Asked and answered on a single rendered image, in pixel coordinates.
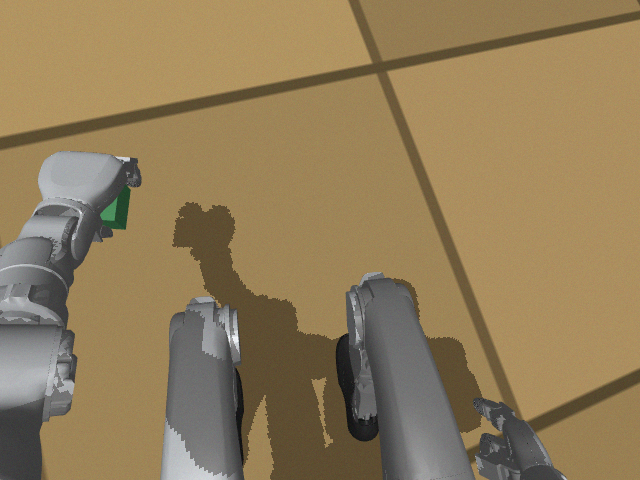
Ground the left robot arm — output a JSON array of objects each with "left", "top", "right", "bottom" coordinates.
[{"left": 0, "top": 198, "right": 98, "bottom": 480}]

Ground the right robot foot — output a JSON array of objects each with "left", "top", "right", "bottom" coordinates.
[{"left": 336, "top": 333, "right": 379, "bottom": 442}]

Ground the right robot hand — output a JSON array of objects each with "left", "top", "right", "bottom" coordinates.
[{"left": 473, "top": 398, "right": 554, "bottom": 480}]

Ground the cube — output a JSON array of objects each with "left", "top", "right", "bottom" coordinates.
[{"left": 100, "top": 184, "right": 131, "bottom": 230}]

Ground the left robot hand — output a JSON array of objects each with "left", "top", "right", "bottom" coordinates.
[{"left": 38, "top": 151, "right": 142, "bottom": 242}]

